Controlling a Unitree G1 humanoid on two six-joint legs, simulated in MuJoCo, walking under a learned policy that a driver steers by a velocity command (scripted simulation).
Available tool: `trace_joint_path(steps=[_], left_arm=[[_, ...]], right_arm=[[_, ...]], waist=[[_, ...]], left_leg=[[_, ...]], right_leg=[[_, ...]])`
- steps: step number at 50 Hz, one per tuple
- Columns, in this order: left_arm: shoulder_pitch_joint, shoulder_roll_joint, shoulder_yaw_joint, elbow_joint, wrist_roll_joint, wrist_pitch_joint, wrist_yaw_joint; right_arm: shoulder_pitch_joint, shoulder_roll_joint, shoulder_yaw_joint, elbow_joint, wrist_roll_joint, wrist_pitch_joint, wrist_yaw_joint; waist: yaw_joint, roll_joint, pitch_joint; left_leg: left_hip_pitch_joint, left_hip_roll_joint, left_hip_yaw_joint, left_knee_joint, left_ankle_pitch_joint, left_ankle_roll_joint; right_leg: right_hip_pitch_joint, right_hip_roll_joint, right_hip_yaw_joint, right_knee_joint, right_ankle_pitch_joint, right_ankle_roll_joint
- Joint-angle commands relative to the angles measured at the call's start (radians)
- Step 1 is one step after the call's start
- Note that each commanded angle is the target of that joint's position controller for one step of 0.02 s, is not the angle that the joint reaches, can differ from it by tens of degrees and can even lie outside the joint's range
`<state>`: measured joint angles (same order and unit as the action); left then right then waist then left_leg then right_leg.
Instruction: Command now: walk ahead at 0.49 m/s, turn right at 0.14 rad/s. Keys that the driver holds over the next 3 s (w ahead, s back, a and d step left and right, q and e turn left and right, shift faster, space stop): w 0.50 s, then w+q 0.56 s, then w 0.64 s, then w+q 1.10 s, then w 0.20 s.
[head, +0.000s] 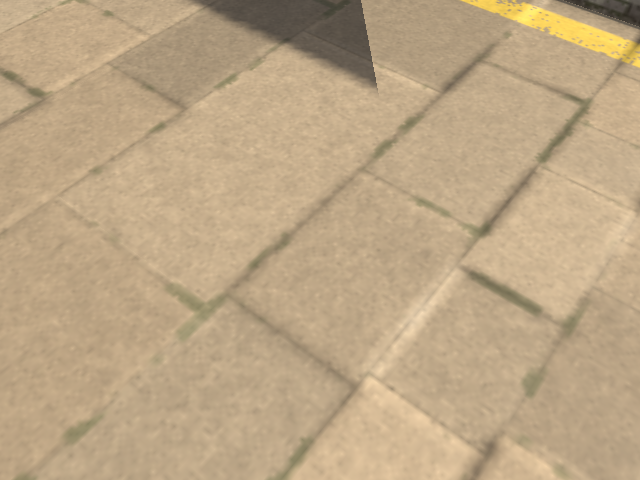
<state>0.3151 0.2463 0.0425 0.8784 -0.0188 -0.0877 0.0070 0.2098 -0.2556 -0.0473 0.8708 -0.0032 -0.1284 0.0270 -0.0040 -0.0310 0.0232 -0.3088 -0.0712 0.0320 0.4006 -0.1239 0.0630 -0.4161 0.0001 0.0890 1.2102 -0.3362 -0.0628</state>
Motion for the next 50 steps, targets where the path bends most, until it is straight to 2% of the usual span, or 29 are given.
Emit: trace_joint_path(steps=[1, 4, 6, 9, 13, 15, 16, 17, 18, 19, 20, 21, 22, 23, 24, 25, 26, 28, 33, 36, 39, 42, 44, 45, 46, 47, 48, 49, 50], left_arm=[[0.032, 0.054, 0.017, -0.066, 0.005, -0.009, 0.002], [-0.061, 0.040, 0.008, -0.109, 0.017, -0.003, 0.005], [-0.142, 0.035, 0.002, -0.136, 0.019, -0.006, 0.003], [-0.244, 0.030, -0.005, -0.161, 0.012, -0.013, -0.007], [-0.353, 0.049, -0.004, -0.207, -0.002, -0.018, -0.026], [-0.362, 0.070, 0.002, -0.223, -0.002, -0.025, -0.037], [-0.332, 0.085, 0.008, -0.219, -0.001, -0.028, -0.040], [-0.254, 0.109, 0.023, -0.199, 0.003, -0.030, -0.039], [-0.091, 0.158, 0.048, -0.150, 0.004, -0.030, -0.032], [0.113, 0.244, 0.072, -0.113, 0.016, -0.026, -0.022], [0.159, 0.309, 0.084, -0.091, 0.018, -0.019, -0.032], [0.150, 0.198, 0.058, -0.096, 0.011, -0.020, -0.034], [0.059, 0.158, 0.043, -0.112, 0.008, -0.022, -0.032], [-0.027, 0.136, 0.033, -0.127, 0.012, -0.021, -0.035], [-0.071, 0.115, 0.027, -0.133, 0.018, -0.022, -0.039], [-0.090, 0.098, 0.023, -0.130, 0.025, -0.026, -0.042], [-0.095, 0.091, 0.023, -0.123, 0.024, -0.031, -0.044], [-0.074, 0.109, 0.030, -0.098, 0.025, -0.042, -0.040], [-0.018, 0.132, 0.037, -0.048, 0.034, -0.038, -0.014], [-0.007, 0.142, 0.035, -0.033, 0.029, -0.036, -0.004], [0.050, 0.148, 0.035, 0.001, 0.025, -0.023, 0.003], [0.076, 0.161, 0.039, 0.019, 0.019, 0.001, 0.008], [0.048, 0.183, 0.044, 0.010, 0.016, 0.017, 0.015], [0.037, 0.199, 0.048, 0.002, 0.014, 0.023, 0.021], [0.026, 0.212, 0.052, -0.006, 0.015, 0.031, 0.028], [0.005, 0.219, 0.052, -0.014, 0.013, 0.038, 0.033], [0.002, 0.211, 0.046, -0.038, 0.016, 0.029, 0.036], [0.114, 0.040, -0.007, -0.082, 0.050, -0.006, 0.008], [0.031, 0.119, 0.005, -0.098, 0.012, -0.055, -0.012]], right_arm=[[0.029, -0.067, -0.007, -0.029, -0.003, -0.010, 0.003], [0.075, -0.120, -0.018, -0.006, 0.006, -0.008, -0.006], [0.102, -0.134, -0.020, 0.003, 0.011, 0.002, -0.015], [0.149, -0.148, -0.019, 0.020, 0.021, 0.013, -0.020], [0.217, -0.156, -0.017, 0.051, 0.028, 0.028, -0.020], [0.215, -0.168, -0.022, 0.057, 0.028, 0.040, -0.023], [0.203, -0.178, -0.024, 0.056, 0.027, 0.046, -0.025], [0.181, -0.183, -0.024, 0.050, 0.026, 0.052, -0.027], [0.174, -0.160, -0.015, 0.043, 0.018, 0.056, -0.027], [0.171, -0.118, 0.005, 0.008, -0.006, 0.053, -0.030], [0.312, 0.019, 0.043, 0.009, 0.007, 0.030, -0.019], [0.256, -0.107, 0.015, 0.020, 0.032, 0.011, -0.017], [0.147, -0.162, -0.003, -0.014, 0.047, 0.001, -0.015], [0.098, -0.149, -0.002, -0.023, 0.038, 0.002, -0.022], [0.081, -0.134, -0.006, -0.028, 0.021, 0.008, -0.025], [0.098, -0.118, -0.007, -0.026, 0.015, 0.020, -0.025], [0.121, -0.095, -0.006, -0.016, 0.020, 0.034, -0.025], [0.120, -0.076, -0.006, -0.015, 0.025, 0.055, -0.026], [-0.007, -0.072, -0.015, -0.059, 0.025, 0.059, -0.023], [-0.098, -0.059, -0.010, -0.091, 0.020, 0.055, -0.009], [-0.186, -0.039, 0.000, -0.139, 0.020, 0.054, 0.008], [-0.252, -0.035, 0.003, -0.193, 0.023, 0.052, 0.032], [-0.243, -0.046, -0.003, -0.218, 0.026, 0.052, 0.046], [-0.209, -0.062, -0.012, -0.221, 0.025, 0.055, 0.049], [-0.128, -0.088, -0.028, -0.210, 0.026, 0.058, 0.048], [0.023, -0.136, -0.055, -0.178, 0.029, 0.059, 0.041], [0.193, -0.221, -0.091, -0.143, 0.025, 0.067, 0.020], [0.202, -0.322, -0.107, -0.145, 0.025, 0.066, 0.008], [0.249, -0.250, -0.087, -0.155, 0.018, 0.061, 0.003]], waist=[[0.020, 0.090, -0.052], [0.006, 0.080, -0.009], [-0.016, 0.074, 0.000], [-0.050, 0.086, 0.014], [-0.080, 0.100, 0.039], [-0.062, 0.107, 0.039], [-0.037, 0.114, 0.023], [0.014, 0.114, -0.021], [0.085, 0.095, -0.121], [0.152, -0.032, -0.283], [0.081, -0.304, -0.397], [0.112, -0.178, -0.344], [0.096, -0.117, -0.198], [0.061, -0.031, -0.132], [0.034, -0.021, -0.087], [0.003, -0.038, -0.077], [-0.013, -0.047, -0.074], [-0.022, -0.038, -0.050], [0.011, -0.017, -0.001], [0.042, -0.016, 0.027], [0.080, -0.004, 0.060], [0.093, -0.004, 0.075], [0.064, -0.027, 0.050], [0.039, -0.054, 0.011], [-0.008, -0.078, -0.043], [-0.091, -0.068, -0.122], [-0.168, 0.013, -0.218], [-0.051, 0.280, -0.314], [-0.116, 0.202, -0.439]], left_leg=[[0.166, 0.273, -0.314, -0.246, 0.076, 0.187], [0.134, 0.281, -0.247, -0.289, 0.142, 0.203], [0.143, 0.265, -0.203, -0.296, 0.154, 0.185], [0.142, 0.232, -0.133, -0.281, 0.162, 0.147], [0.237, 0.283, -0.153, -0.237, 0.125, 0.134], [0.299, 0.316, -0.167, -0.194, 0.159, 0.119], [0.315, 0.321, -0.165, -0.154, 0.224, 0.108], [0.312, 0.298, -0.138, -0.059, 0.371, 0.089], [0.257, 0.243, -0.094, 0.129, 0.462, 0.062], [0.054, 0.174, -0.035, 0.466, 0.218, 0.023], [-0.340, 0.009, -0.042, 0.784, -0.403, -0.029], [-0.455, 0.062, -0.153, 0.897, -0.433, -0.012], [-0.496, 0.113, -0.135, 0.897, -0.331, 0.005], [-0.449, 0.160, -0.112, 0.854, -0.235, -0.001], [-0.409, 0.187, -0.109, 0.799, -0.179, -0.010], [-0.348, 0.210, -0.114, 0.762, -0.144, -0.015], [-0.315, 0.214, -0.110, 0.743, -0.123, -0.021], [-0.331, 0.215, -0.110, 0.711, -0.074, -0.032], [-0.433, 0.176, -0.165, 0.504, 0.156, -0.041], [-0.408, 0.159, -0.113, 0.359, 0.263, -0.034], [-0.452, 0.155, -0.079, 0.276, 0.251, -0.020], [-0.495, 0.143, -0.029, 0.234, 0.141, 0.000], [-0.419, 0.106, 0.030, 0.216, 0.040, 0.028], [-0.338, 0.070, 0.068, 0.224, -0.009, 0.046], [-0.221, 0.029, 0.095, 0.229, -0.050, 0.068], [-0.007, -0.007, 0.093, 0.167, -0.004, 0.103], [0.310, 0.087, -0.090, 0.122, 0.023, 0.162], [0.690, 0.361, -0.639, 0.080, -0.029, 0.354], [0.768, 0.420, -0.878, -0.066, -0.120, 0.403]], right_leg=[[-0.182, -0.112, 0.013, -0.047, 0.060, 0.007], [-0.246, -0.137, -0.020, -0.201, 0.135, 0.037], [-0.257, -0.135, -0.036, -0.339, 0.248, 0.047], [-0.192, -0.097, -0.073, -0.528, 0.387, 0.051], [-0.180, -0.072, -0.078, -0.637, 0.374, 0.036], [-0.165, -0.062, -0.079, -0.679, 0.303, 0.008], [-0.111, -0.048, -0.089, -0.699, 0.274, -0.006], [0.006, -0.020, -0.113, -0.725, 0.260, -0.025], [0.224, -0.015, -0.113, -0.728, 0.268, -0.057], [0.529, -0.215, 0.114, -0.716, 0.288, -0.130], [0.834, -0.409, 0.565, -0.832, 0.106, -0.284], [0.784, -0.389, 0.627, -0.908, -0.020, -0.253], [0.643, -0.352, 0.474, -0.923, 0.036, -0.204], [0.500, -0.308, 0.354, -0.946, 0.156, -0.181], [0.397, -0.274, 0.278, -0.976, 0.239, -0.176], [0.332, -0.241, 0.218, -1.007, 0.280, -0.166], [0.299, -0.225, 0.168, -1.033, 0.304, -0.164], [0.269, -0.221, 0.087, -1.065, 0.383, -0.169], [0.312, -0.213, -0.056, -1.094, 0.443, -0.133], [0.330, -0.206, -0.129, -1.111, 0.429, -0.103], [0.436, -0.237, -0.168, -1.087, 0.467, -0.094], [0.548, -0.274, -0.195, -1.018, 0.569, -0.087], [0.568, -0.279, -0.228, -0.929, 0.808, -0.067], [0.568, -0.277, -0.244, -0.857, 0.994, -0.057], [0.556, -0.271, -0.260, -0.736, 1.152, -0.046], [0.485, -0.242, -0.281, -0.540, 1.168, -0.021], [0.250, -0.196, -0.282, -0.249, 0.898, 0.018], [-0.228, 0.019, -0.209, 0.122, -0.138, 0.080], [-0.359, 0.046, 0.014, 0.253, -0.241, 0.064]])
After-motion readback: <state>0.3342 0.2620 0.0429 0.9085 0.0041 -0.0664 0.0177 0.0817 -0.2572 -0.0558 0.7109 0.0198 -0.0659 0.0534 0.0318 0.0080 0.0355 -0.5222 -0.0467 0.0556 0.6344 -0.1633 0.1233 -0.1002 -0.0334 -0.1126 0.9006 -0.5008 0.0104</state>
